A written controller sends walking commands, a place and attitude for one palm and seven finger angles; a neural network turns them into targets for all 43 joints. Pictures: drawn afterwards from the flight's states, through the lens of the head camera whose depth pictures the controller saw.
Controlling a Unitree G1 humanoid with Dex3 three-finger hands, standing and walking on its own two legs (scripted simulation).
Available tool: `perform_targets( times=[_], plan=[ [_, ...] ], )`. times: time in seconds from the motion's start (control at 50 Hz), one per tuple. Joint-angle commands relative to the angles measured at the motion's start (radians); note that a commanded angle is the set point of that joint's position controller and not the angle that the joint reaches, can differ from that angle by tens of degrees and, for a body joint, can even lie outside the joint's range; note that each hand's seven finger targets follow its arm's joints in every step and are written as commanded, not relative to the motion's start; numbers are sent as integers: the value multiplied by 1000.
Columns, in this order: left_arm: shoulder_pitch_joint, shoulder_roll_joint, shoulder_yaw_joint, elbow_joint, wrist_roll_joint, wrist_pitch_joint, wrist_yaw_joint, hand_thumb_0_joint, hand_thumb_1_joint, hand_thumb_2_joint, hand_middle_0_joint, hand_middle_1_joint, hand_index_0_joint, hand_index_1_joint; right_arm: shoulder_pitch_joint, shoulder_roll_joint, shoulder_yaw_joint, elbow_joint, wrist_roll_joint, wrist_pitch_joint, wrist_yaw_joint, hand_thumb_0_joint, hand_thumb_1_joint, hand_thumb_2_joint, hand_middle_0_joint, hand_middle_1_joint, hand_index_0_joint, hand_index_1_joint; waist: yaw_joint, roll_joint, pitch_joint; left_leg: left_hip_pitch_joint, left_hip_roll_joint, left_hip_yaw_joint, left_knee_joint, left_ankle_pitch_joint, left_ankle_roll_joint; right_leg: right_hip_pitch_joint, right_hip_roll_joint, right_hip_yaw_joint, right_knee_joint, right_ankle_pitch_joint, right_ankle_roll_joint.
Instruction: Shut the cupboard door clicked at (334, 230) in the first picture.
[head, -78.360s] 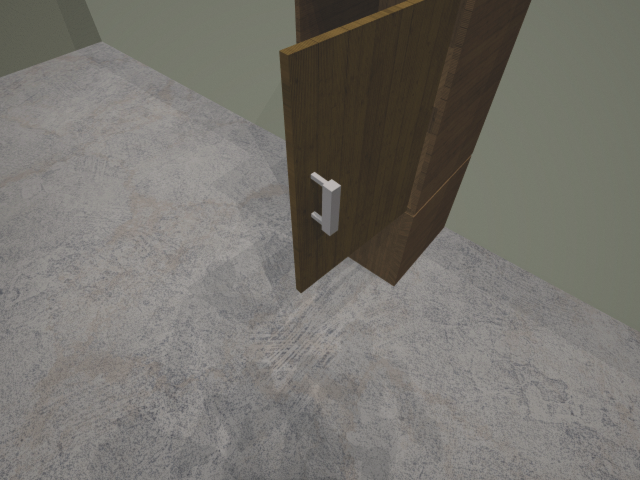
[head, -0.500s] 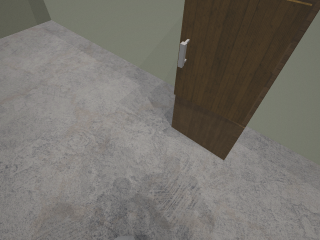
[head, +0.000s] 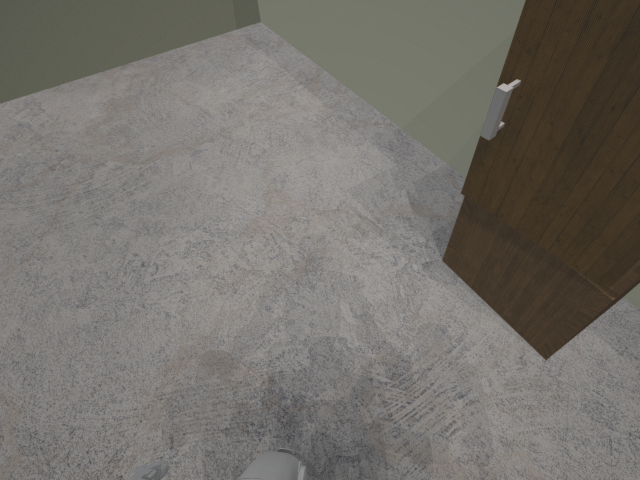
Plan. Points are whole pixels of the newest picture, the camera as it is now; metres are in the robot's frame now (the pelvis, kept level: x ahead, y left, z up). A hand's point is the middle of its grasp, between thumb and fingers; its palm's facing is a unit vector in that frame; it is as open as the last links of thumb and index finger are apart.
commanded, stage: walk to a spot facing it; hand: left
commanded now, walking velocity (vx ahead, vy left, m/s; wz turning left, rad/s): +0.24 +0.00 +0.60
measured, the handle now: (501, 109) +0.83 -0.37 -0.03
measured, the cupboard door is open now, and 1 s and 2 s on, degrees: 6 6 6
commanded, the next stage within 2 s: turn to face it in 0.60 s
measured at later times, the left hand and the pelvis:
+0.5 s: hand out of the picture +0.05 +0.26 -0.16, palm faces +0.35 -0.90 -0.26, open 7.4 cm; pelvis +0.07 +0.03 +0.00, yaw +19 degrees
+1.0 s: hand out of the picture +0.10 +0.20 -0.18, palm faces +0.50 -0.85 -0.14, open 7.3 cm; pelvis +0.20 +0.07 +0.00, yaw +24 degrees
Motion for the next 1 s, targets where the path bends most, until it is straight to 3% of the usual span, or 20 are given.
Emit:
perform_targets(
  times=[0.0, 0.12, 0.2, 0.22, 0.24, 0.26, 0.28, 0.32, 0.4, 0.5, 0.52, 0.54, 0.56, 0.6, 0.66, 0.78, 0.84, 0.88, 0.9, 0.98],
  plan=[
    [-38, 166, 39, -75, 7, -36, 8, 0, 900, 900, -200, -300, -200, -300, -4, -45, 1, -99, -1, -29, 20, 0, -900, -900, 200, 300, 200, 300, -12, -233, -18, -50, 95, 64, 164, 26, -29, 45, -268, 103, -277, 107, -120],
    [151, 229, 64, 5, 11, -51, -12, 0, 900, 900, -200, -300, -200, -300, -149, -27, 24, -147, 3, -56, 35, 0, -900, -900, 200, 300, 200, 300, 92, -241, -32, 6, 94, 179, -204, -39, -12, 240, -322, 48, -243, 186, -112],
    [139, 247, 71, 9, 4, -51, -24, 0, 900, 900, -200, -300, -200, -300, -66, -48, 28, -131, 2, -77, 29, 0, -900, -900, 200, 300, 200, 300, 40, -194, -60, 266, 67, 234, -472, 59, 17, 145, -313, -49, -111, 185, -60],
    [124, 227, 67, 4, -3, -49, -30, 0, 900, 900, -200, -300, -200, -300, 20, -92, 15, -106, -1, -82, 27, 0, -900, -900, 200, 300, 200, 300, -7, -105, -101, 461, 75, 186, -572, 102, 39, 21, -269, -116, 53, 161, -11],
    [114, 162, 55, -34, -9, -44, -42, 0, 900, 900, -200, -300, -200, -300, 131, -222, -17, -83, -13, -88, 15, 0, -900, -900, 200, 300, 200, 300, -70, 190, -157, 677, 322, -178, -630, 135, 147, -251, -134, -201, 345, -66, 62],
    [-30, 128, 27, -114, 1, -49, -46, 0, 900, 900, -200, -300, -200, -300, 262, -287, -33, -44, -14, -89, 1, 0, -900, -900, 200, 300, 200, 300, -142, 259, -134, 746, 493, -426, -690, 298, 274, -505, -62, -110, 546, -337, 69],
    [-101, 143, 32, -132, 8, -46, -39, 0, 900, 900, -200, -300, -200, -300, 277, -276, -23, -21, -10, -90, -5, 0, -900, -900, 200, 300, 200, 300, -136, 134, -98, 629, 487, -384, -696, 174, 276, -500, -93, -1, 580, -318, 50],
    [-79, 140, 39, -99, 2, -44, -46, 0, 900, 900, -200, -300, -200, -300, 130, -201, -1, -64, -9, -100, -19, 0, -900, -900, 200, 300, 200, 300, -66, 160, -16, 474, 396, -290, -728, 9, 227, -470, -115, 46, 561, -166, 51],
    [10, 111, 36, -52, 1, -33, -63, 0, 900, 900, -200, -300, -200, -300, 27, -167, 13, -80, -8, -111, -22, 0, -900, -900, 200, 300, 200, 300, 5, 123, -7, 354, 290, -131, -732, 105, 190, -316, -75, 1, 355, -45, 68],
    [123, 109, 38, -21, 4, -42, -65, 0, 900, 900, -200, -300, -200, -300, -32, -163, 5, -72, -4, -98, -14, 0, -900, -900, 200, 300, 200, 300, 66, 72, -14, 161, 236, -108, -642, -20, 165, 13, 20, -83, 99, 72, 74],
    [202, 137, 50, -3, 5, -48, -62, 0, 900, 900, -200, -300, -200, -300, -58, -153, 5, -76, 1, -95, -12, 0, -900, -900, 200, 300, 200, 300, 110, 29, -17, 51, 199, -87, -551, -76, 143, 155, 16, -60, 39, 65, 67],
    [309, 194, 65, 17, 12, -59, -52, 0, 900, 900, -200, -300, -200, -300, -74, -107, 13, -90, 8, -96, -10, 0, -900, -900, 200, 300, 200, 300, 163, -115, -49, -91, 99, -12, -350, -161, 98, 313, -93, 76, -101, -104, 39],
    [383, 296, 82, 20, 23, -66, -37, 0, 900, 900, -200, -300, -200, -300, -48, -23, 28, -113, 17, -100, -5, 0, -900, -900, 200, 300, 200, 300, 196, -443, -103, -191, -26, 91, 44, -253, 50, 360, -384, 484, -352, -366, -50],
    [236, 257, 66, -21, 6, -64, -18, 0, 900, 900, -200, -300, -200, -300, -29, -57, 9, -108, -1, -91, 1, 0, -900, -900, 200, 300, 200, 300, 96, -346, -43, -193, 71, -16, 344, -105, 48, 133, -443, 627, -457, -563, -120],
    [89, 124, 36, -40, 7, -73, -7, 0, 900, 900, -200, -300, -200, -300, -12, -20, 17, -51, -3, -70, 19, 0, -900, -900, 200, 300, 200, 300, 17, -196, -21, -68, 149, 33, 284, 81, 13, 0, -327, 144, -366, -75, -80],
    [197, 81, 13, 70, 11, -82, 0, 0, 900, 900, -200, -300, -200, -300, 11, 99, 62, -13, 5, -84, 6, 0, -900, -900, 200, 300, 200, 300, 45, -193, -96, 107, 91, 170, -237, 95, 2, 172, -229, -15, -207, 668, -113],
    [173, 65, -1, 112, -9, -72, 4, 0, 900, 900, -200, -300, -200, -300, 64, 70, 71, 34, 5, -106, -6, 0, -900, -900, 200, 300, 200, 300, 20, -174, -125, 379, 86, 179, -551, 332, -2, 94, -159, -6, -146, 532, -70],
    [192, 16, -11, 104, -13, -54, 2, 0, 900, 900, -200, -300, -200, -300, 82, -55, 53, 46, 2, -119, -24, 0, -900, -900, 200, 300, 200, 300, 21, 61, -125, 528, 295, 31, -549, 666, 68, -71, -67, -18, -105, 129, 6],
    [182, -1, -10, 96, -7, -43, 1, 0, 900, 900, -200, -300, -200, -300, 80, -96, 44, 43, 0, -108, -33, 0, -900, -900, 200, 300, 200, 300, 9, 100, -75, 457, 374, -1, -569, 609, 113, -81, -27, -36, -81, -60, 18],
    [102, 39, 16, 89, -13, -2, -26, 0, 900, 900, -200, -300, -200, -300, 25, -92, 37, 36, -4, -93, -69, 0, -900, -900, 200, 300, 200, 300, -2, 222, -84, 510, 421, 30, -601, 793, 168, -153, -2, -5, 202, -200, 27]
  ],
)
